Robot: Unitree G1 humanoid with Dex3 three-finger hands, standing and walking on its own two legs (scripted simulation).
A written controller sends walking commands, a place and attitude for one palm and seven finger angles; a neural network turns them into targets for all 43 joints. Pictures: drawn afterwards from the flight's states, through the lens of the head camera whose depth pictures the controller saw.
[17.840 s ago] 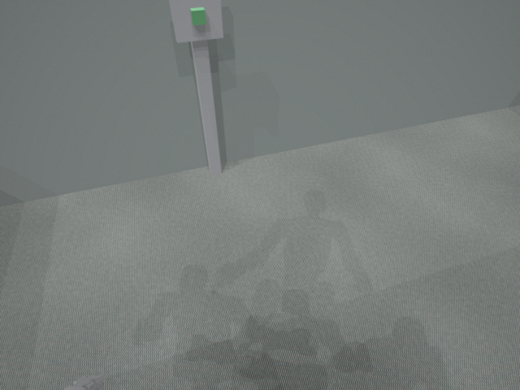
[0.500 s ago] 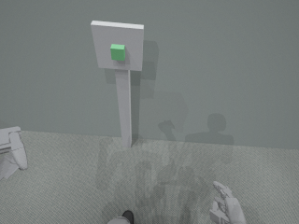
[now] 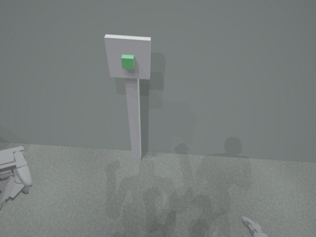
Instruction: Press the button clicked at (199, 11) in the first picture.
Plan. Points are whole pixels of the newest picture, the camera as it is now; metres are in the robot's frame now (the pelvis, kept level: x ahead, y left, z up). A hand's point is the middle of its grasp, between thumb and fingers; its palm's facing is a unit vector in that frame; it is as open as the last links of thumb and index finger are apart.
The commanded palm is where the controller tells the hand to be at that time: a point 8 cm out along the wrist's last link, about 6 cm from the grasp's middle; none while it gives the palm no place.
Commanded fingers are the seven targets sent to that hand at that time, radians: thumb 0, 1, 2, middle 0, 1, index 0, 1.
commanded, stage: stop stepping back and stand still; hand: left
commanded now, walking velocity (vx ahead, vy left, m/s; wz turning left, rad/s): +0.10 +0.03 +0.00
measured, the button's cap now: (128, 61) +0.75 +0.18 +0.06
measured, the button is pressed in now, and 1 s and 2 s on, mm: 0 0 0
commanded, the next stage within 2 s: let the arm hang, fingers relaxed in 0.48 s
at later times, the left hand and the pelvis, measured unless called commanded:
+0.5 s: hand (8, 200) +0.14 +0.26 +0.15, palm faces +0.44 -0.81 -0.38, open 3.1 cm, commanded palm +0.09 +0.30 +0.17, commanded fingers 0.00 0.90 0.90 -1.30 -1.50 -1.30 -1.50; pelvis -0.03 +0.02 -0.01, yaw +2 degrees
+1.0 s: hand out of the picture -0.04 +0.23 -0.18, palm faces +0.09 -0.97 -0.22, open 4.0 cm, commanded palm none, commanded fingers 0.00 0.90 0.90 -0.49 -0.62 -0.49 -0.62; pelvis -0.03 +0.03 +0.00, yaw +4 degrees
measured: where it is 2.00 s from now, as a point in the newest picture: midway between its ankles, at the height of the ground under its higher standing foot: outside the picture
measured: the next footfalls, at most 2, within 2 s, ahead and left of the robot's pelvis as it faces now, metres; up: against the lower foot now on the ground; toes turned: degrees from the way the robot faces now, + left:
left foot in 0.06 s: +0.02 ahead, +0.14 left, +0.00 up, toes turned +2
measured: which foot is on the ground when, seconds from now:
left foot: up 0.00-0.04, down 0.06-1.00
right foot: down 0.00-1.00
